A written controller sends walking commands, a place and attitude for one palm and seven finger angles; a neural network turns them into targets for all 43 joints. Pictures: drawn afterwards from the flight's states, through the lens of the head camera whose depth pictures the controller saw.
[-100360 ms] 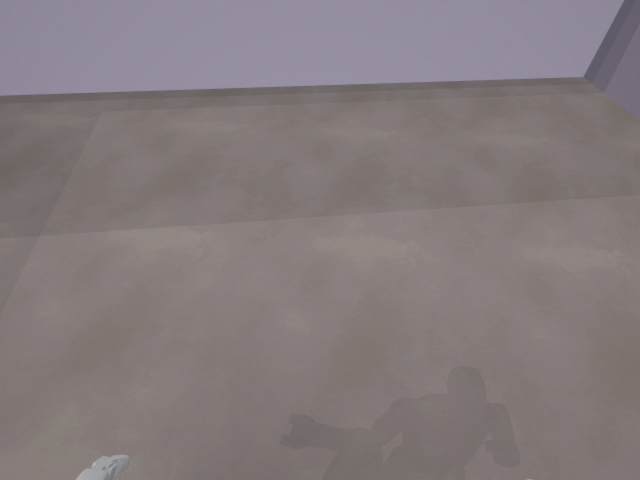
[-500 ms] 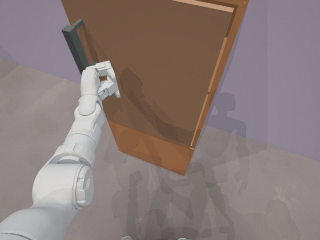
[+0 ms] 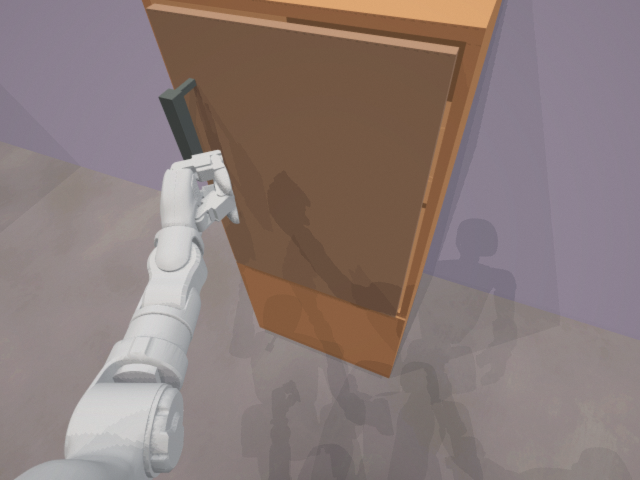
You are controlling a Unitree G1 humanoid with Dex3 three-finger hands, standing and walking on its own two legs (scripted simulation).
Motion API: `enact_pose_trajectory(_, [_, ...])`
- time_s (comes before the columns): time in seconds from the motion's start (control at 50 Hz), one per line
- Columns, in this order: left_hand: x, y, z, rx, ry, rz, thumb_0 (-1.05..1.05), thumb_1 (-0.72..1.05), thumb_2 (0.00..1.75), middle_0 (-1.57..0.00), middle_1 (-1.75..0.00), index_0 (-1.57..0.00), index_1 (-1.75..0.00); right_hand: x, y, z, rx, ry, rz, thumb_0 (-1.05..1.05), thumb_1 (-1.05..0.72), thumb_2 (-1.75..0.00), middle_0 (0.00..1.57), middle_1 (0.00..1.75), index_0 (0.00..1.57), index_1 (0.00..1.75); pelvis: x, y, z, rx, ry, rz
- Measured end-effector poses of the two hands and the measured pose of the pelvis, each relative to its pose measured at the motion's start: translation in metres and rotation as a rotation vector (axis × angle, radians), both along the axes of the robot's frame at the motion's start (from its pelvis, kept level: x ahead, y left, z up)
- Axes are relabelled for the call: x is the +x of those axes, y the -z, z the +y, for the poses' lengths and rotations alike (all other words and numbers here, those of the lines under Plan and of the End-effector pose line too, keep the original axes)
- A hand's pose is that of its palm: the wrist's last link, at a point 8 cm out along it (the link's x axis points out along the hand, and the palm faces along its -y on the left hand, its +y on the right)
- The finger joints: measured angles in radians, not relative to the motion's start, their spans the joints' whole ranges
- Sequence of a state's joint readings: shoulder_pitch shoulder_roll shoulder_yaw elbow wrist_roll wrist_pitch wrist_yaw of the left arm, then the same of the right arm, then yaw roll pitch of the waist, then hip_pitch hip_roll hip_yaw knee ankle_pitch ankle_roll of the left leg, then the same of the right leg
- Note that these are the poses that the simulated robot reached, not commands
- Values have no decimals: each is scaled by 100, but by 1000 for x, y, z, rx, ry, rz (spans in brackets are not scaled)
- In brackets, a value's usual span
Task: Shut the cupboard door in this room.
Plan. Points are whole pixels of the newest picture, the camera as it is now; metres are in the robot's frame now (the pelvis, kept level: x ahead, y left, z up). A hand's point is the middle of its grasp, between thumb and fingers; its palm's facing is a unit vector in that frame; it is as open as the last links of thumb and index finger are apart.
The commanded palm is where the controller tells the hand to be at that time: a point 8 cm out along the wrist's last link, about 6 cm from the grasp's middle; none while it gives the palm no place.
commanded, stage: draw the hand back to the body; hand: left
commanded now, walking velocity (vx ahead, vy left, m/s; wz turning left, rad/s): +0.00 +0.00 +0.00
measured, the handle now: (194, 131) +0.62 +0.18 +0.10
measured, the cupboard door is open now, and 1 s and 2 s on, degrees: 0 0 0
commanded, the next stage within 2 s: step back with the hand held close in 1.36 s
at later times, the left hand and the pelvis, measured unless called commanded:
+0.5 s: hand (116, 304) +0.28 +0.19 +0.15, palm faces +0.17 -0.97 -0.19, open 3.1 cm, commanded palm +0.25 +0.24 +0.17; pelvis -0.01 +0.01 +0.03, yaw +2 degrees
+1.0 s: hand out of the picture +0.18 +0.29 +0.19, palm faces +0.47 -0.78 -0.41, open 6.2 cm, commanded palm +0.14 +0.33 +0.21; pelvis +0.01 +0.02 +0.03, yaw +3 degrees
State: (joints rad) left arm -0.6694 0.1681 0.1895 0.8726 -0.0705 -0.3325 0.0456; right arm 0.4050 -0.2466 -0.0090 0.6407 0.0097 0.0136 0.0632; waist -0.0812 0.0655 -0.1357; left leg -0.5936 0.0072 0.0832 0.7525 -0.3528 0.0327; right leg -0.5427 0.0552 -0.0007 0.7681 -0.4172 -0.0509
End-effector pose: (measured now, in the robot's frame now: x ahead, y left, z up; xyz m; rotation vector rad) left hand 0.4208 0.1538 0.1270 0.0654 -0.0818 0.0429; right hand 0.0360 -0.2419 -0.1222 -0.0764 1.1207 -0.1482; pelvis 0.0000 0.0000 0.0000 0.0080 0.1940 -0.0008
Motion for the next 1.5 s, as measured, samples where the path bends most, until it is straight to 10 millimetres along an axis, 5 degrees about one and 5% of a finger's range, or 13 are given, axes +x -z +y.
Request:
enact_pose_trajectory(0.12, [-52,7,28,-66,-15,65,1,90,90,-130,-150,-130,-150,10,-12,-7,-28,4,-24,1,-90,-90,20,30,20,30,2,-10,-2,-6,-12,-81])
enact_pose_trajectory(0.26, [-92,-21,36,-23,26,-33,1,90,90,-130,-150,-130,-150,73,-41,-12,-96,-54,-245,1,-90,-90,20,30,20,30,-9,-14,0,-14,-32,-146])
enact_pose_trajectory(0.38, [-125,-28,56,65,-23,-5,1,90,90,-122,-141,-122,-141,125,-71,6,-81,-82,-411,1,-90,-90,20,30,20,30,-12,-21,3,-6,-31,-184])
enact_pose_trajectory(0.52, [-177,-31,90,139,-149,7,1,90,90,-106,-124,-106,-124,153,-88,37,-52,-164,-458,1,-90,-90,20,30,20,30,-8,-29,6,-8,-43,-229])
enact_pose_trajectory(0.74, [-223,-59,128,239,-294,-30,1,89,90,-77,-92,-77,-92,153,-74,64,-13,-224,-394,1,-90,-90,20,30,20,30,0,-34,16,-6,-51,-255])
enact_pose_trajectory(1.06, [-294,-84,176,405,-498,-19,1,89,90,-35,-45,-34,-45,153,-73,43,-68,-189,-399,1,-90,-90,20,30,20,30,10,-33,20,-11,-53,-256])
enact_pose_trajectory(1.28, [-286,-67,168,331,-492,-5,1,89,90,-23,-32,-23,-32,157,-79,47,-70,-206,-430,1,-90,-90,20,30,20,30,4,-34,16,-7,-56,-254])
enact_pose_trajectory(1.5, [-283,-83,166,381,-473,-43,1,89,90,-22,-31,-22,-31,153,-75,45,-57,-189,-424,1,-90,-90,20,30,20,30,8,-34,14,-9,-47,-258])
